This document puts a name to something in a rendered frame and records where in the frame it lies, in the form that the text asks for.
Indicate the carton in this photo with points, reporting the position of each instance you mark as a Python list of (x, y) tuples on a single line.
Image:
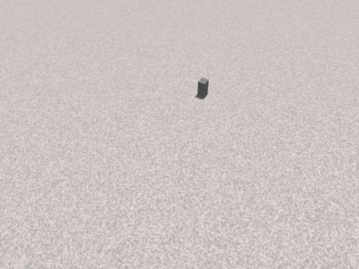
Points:
[(202, 88)]

